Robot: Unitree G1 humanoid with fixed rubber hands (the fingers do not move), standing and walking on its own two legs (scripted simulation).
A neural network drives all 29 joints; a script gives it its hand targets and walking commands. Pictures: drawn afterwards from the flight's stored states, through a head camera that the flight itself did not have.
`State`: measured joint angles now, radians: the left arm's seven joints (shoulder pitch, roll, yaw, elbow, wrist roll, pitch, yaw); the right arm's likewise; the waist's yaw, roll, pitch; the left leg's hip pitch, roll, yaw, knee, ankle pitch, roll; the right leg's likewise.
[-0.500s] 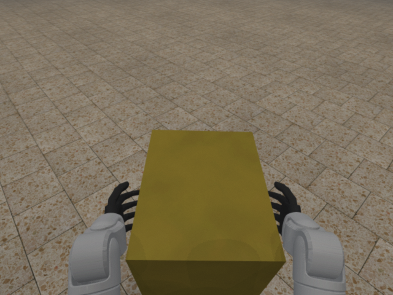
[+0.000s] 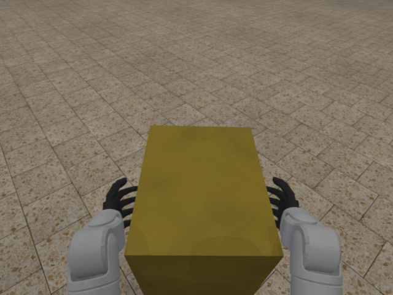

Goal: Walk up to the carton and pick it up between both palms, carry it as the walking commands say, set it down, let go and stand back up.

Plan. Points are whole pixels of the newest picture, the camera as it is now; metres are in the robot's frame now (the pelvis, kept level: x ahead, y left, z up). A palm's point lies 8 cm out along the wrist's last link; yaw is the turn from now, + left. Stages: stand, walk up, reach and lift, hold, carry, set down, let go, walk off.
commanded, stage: carry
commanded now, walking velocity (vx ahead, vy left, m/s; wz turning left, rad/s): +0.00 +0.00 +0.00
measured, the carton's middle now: (199, 210) +0.32 +0.00 +0.02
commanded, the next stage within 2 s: hold in 1.68 s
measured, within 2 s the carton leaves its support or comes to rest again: neither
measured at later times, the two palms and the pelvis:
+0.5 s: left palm (105, 213) +0.27 +0.18 +0.09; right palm (277, 212) +0.27 -0.14 +0.09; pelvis +0.01 +0.02 +0.00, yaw +0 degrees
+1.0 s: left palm (103, 211) +0.27 +0.18 +0.09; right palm (273, 211) +0.27 -0.14 +0.09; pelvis +0.01 +0.02 +0.00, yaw +0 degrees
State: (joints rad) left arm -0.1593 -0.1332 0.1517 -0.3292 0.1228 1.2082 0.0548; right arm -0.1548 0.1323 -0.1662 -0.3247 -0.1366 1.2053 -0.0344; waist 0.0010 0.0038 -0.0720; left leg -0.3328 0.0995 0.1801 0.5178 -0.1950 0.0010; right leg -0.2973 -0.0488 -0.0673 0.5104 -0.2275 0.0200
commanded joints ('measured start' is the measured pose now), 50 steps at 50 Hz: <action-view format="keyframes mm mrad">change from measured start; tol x2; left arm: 1 -440 -840 -707 -42 -379 2 -234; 50 -398 -825 -700 -53 -361 -4 -221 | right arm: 1 -440 781 710 -48 387 13 233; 50 -416 785 710 -73 392 2 221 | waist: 1 -6 8 -197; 50 -6 2 -206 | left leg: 1 120 87 -99 -95 3 -20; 50 123 70 -91 -85 64 15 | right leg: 1 18 -90 64 -77 89 -30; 8 31 -95 54 -65 110 -25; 50 11 -99 29 -58 95 -11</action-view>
